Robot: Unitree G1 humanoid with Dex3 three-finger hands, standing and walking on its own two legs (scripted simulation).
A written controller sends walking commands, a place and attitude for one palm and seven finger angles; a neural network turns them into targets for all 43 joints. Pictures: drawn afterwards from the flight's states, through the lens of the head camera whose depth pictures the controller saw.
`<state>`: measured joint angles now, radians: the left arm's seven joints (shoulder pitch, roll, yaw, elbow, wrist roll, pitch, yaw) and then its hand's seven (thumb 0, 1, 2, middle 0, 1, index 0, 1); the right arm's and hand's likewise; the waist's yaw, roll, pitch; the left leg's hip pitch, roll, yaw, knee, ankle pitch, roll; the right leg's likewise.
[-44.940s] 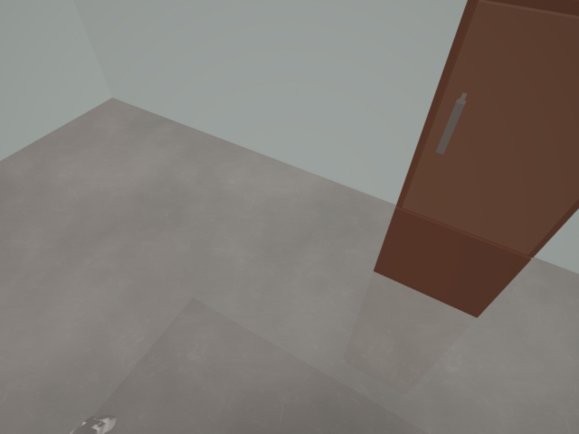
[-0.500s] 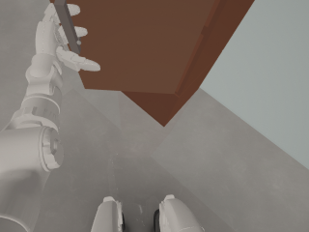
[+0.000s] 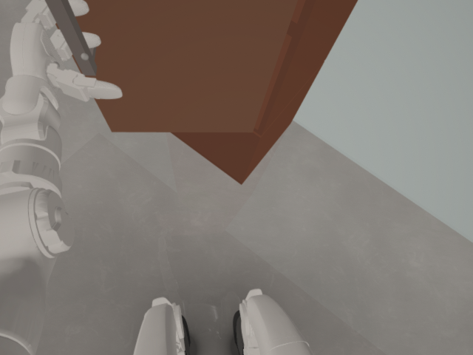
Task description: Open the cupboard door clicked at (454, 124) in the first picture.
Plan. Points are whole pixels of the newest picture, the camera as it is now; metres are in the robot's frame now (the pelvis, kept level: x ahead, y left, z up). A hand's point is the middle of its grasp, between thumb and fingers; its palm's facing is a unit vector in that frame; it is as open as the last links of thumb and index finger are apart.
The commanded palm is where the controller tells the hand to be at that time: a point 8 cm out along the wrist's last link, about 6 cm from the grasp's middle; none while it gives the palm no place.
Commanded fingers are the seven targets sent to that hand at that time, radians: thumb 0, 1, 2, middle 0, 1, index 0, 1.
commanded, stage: close the thumb around the handle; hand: left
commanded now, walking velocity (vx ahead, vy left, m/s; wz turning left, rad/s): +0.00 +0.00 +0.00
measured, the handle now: (76, 26) +0.61 +0.17 +0.09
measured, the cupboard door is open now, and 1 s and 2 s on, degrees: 41 44 89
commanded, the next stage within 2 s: pull the door open along its arc in 0.58 s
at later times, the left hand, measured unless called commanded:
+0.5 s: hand (87, 55) +0.56 +0.15 +0.09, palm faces -0.07 -1.00 -0.01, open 5.8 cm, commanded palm +0.55 +0.19 +0.08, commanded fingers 0.00 0.90 0.90 -0.40 -1.35 -0.40 -1.35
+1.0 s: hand (95, 69) +0.54 +0.14 +0.08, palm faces -0.06 -1.00 -0.02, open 5.4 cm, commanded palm +0.49 +0.19 +0.08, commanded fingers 0.00 0.90 0.90 -0.40 -1.35 -0.40 -1.35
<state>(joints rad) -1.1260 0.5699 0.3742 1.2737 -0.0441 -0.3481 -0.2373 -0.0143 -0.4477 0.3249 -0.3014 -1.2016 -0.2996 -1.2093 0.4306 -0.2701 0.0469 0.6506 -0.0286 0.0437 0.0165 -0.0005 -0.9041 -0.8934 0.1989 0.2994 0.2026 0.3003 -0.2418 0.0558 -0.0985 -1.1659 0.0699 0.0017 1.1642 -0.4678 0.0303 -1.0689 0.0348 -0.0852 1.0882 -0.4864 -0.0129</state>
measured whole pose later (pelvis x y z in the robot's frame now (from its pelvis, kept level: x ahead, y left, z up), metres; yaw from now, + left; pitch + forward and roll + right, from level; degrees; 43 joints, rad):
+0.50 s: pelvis +0.01 +0.00 +0.00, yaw +0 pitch +27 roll -5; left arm -1.11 0.54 0.37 1.25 -0.03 -0.36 -0.23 0.00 0.69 0.81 -0.38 -1.33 -0.38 -1.33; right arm 0.41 -0.26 0.05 0.64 -0.03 0.05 0.02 0.00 -0.90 -0.89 0.20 0.30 0.20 0.30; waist -0.24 0.06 -0.10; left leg -1.15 0.07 0.01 1.16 -0.48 0.03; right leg -1.05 0.03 -0.08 1.08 -0.49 -0.01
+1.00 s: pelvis +0.02 +0.00 +0.01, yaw +0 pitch +25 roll -3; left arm -0.91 0.46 0.36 1.09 -0.09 -0.36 -0.21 0.00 0.80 0.82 -0.37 -1.35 -0.36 -1.35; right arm 0.43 -0.26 0.02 0.62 -0.01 0.08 0.03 0.00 -0.90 -0.89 0.20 0.30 0.20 0.30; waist -0.20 0.06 -0.12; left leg -1.06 0.07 0.03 1.10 -0.47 0.03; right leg -0.99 0.04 -0.05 1.04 -0.49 -0.01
